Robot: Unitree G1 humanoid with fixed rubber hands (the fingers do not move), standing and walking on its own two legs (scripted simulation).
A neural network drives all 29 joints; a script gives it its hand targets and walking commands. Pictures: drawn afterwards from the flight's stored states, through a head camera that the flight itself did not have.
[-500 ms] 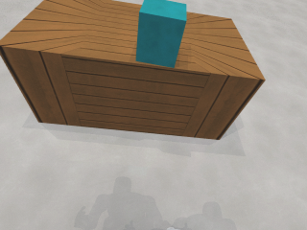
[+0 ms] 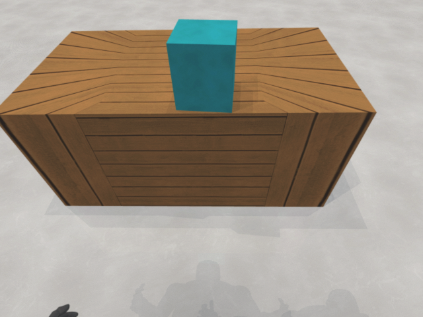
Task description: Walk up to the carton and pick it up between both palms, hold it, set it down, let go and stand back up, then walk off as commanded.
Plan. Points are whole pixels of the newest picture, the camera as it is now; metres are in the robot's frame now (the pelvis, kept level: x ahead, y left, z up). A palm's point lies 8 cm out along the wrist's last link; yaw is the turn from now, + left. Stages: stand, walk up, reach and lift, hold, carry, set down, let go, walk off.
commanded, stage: walk off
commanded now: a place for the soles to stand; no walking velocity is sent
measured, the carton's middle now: (205, 66) +0.93 +0.06 +0.02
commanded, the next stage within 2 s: stand in 0.92 s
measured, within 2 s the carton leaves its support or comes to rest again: neither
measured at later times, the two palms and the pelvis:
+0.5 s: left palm out of the picture +0.09 +0.30 -0.08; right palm out of the picture +0.09 -0.32 -0.10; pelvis -0.01 -0.01 +0.00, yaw +1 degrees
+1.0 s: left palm out of the picture +0.02 +0.32 -0.10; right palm out of the picture +0.04 -0.30 -0.09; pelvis -0.06 +0.01 +0.01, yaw +2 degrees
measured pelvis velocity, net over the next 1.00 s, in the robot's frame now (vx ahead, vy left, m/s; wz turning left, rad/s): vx -0.06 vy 0.01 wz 0.04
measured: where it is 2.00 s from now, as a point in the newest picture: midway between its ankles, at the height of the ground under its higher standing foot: outside the picture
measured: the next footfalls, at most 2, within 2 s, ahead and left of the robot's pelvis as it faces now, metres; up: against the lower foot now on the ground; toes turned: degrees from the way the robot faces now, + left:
left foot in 0.04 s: +0.05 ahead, +0.13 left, +0.00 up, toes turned -8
right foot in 0.40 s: -0.01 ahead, -0.12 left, +0.00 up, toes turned +4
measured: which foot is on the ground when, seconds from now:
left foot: up 0.00-0.02, down 0.04-0.40, up 0.42-0.68, down 0.70-1.00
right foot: down 0.00-0.10, up 0.12-0.38, down 0.40-1.00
